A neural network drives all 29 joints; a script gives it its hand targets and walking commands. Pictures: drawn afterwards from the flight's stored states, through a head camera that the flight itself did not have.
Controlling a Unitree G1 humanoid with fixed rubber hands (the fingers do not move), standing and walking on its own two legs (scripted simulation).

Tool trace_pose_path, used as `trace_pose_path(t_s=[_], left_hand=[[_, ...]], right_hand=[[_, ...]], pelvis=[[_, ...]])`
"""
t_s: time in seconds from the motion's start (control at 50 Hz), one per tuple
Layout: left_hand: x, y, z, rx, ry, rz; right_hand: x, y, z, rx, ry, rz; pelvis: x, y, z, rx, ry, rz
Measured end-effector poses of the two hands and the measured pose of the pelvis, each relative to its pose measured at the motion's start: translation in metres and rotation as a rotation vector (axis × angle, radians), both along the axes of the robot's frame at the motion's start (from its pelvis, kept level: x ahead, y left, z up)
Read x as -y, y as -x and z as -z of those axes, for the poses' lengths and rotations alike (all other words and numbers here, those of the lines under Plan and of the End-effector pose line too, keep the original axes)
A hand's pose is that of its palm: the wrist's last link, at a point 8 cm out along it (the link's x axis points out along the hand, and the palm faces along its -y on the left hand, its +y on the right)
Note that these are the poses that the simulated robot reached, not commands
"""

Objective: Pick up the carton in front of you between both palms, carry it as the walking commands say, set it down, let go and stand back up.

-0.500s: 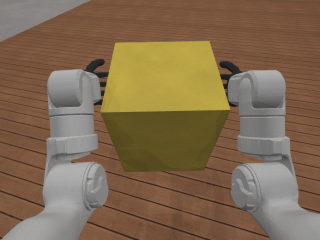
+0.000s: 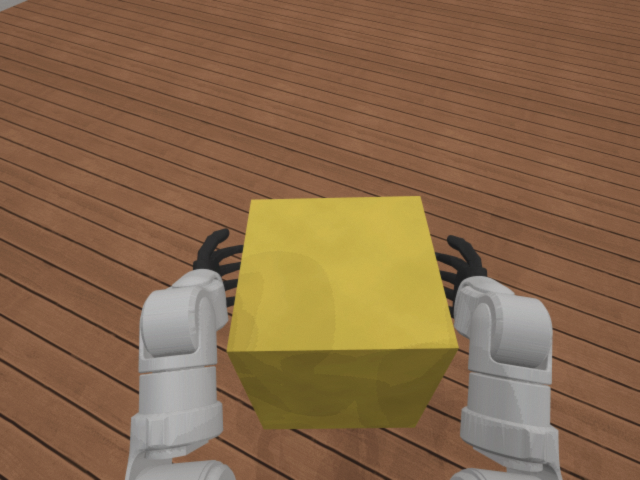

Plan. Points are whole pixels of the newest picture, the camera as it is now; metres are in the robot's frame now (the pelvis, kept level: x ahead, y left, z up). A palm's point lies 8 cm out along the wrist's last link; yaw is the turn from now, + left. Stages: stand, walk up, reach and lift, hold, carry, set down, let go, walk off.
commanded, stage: carry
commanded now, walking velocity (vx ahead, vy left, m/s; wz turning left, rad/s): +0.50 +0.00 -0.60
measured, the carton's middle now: (337, 319) +0.33 +0.02 +0.00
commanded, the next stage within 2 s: none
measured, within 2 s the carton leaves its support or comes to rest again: neither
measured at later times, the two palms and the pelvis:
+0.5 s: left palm (308, 112) +0.62 +0.08 +0.12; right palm (507, 166) +0.52 -0.20 +0.12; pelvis +0.33 +0.02 +0.02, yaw -19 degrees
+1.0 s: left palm (426, 44) +0.90 -0.14 +0.10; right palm (581, 96) +0.73 -0.39 +0.10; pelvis +0.59 -0.12 +0.02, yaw -34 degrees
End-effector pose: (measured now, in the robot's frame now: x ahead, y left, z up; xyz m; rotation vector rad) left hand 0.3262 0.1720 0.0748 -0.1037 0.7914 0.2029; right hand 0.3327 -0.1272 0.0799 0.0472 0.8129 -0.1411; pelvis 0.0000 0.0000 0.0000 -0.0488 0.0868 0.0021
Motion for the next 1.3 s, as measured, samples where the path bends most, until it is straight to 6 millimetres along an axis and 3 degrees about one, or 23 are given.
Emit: trace_pose_path(t_s=[0.06,0.12,0.26,0.34,0.48,0.6,0.72,0.8,0.96,1.1,1.3], left_hand=[[0.016,-0.022,0.01,-0.002,0.022,0.016],[0.028,-0.047,0.004,0.021,0.007,0.059],[0.04,-0.147,-0.03,0.135,-0.041,0.203],[0.043,-0.204,-0.033,0.162,-0.018,0.25],[0.085,-0.283,-0.04,0.094,-0.01,0.37],[0.144,-0.357,-0.044,0.123,-0.015,0.454],[0.213,-0.426,-0.015,0.106,-0.036,0.501],[0.236,-0.456,-0.001,0.013,-0.068,0.523],[0.293,-0.544,-0.022,0.075,-0.039,0.59],[0.356,-0.643,-0.031,0.173,0.03,0.703],[0.472,-0.721,-0.038,0.078,0.039,0.895]], right_hand=[[0.016,-0.012,0.008,-0.001,-0.013,0.052],[0.028,-0.029,0.003,0.023,-0.004,0.07],[0.035,-0.091,-0.021,0.135,0.012,0.159],[0.035,-0.131,-0.025,0.159,0.048,0.195],[0.067,-0.176,-0.036,0.085,0.06,0.307],[0.117,-0.227,-0.037,0.112,0.054,0.394],[0.18,-0.285,-0.003,0.094,0.03,0.442],[0.203,-0.314,0.01,0.003,-0.009,0.465],[0.249,-0.381,-0.012,0.062,0.027,0.527],[0.291,-0.45,-0.029,0.152,0.099,0.641],[0.365,-0.485,-0.039,0.059,0.086,0.847]], pelvis=[[0.001,-0.036,-0.006,-0.011,-0.006,0.021],[-0.002,-0.075,-0.013,-0.011,-0.016,0.05],[-0.025,-0.181,-0.01,0.01,-0.036,0.14],[-0.033,-0.239,-0.001,0.023,-0.054,0.226],[-0.021,-0.315,-0.019,0.025,-0.039,0.324],[0.01,-0.38,-0.016,0.029,-0.035,0.395],[0.062,-0.448,0.009,0.039,-0.007,0.432],[0.083,-0.48,-0.004,0.034,-0.024,0.467],[0.116,-0.564,-0.019,0.014,-0.045,0.568],[0.144,-0.663,-0.002,0.034,-0.044,0.684],[0.202,-0.755,-0.025,0.026,-0.016,0.829]])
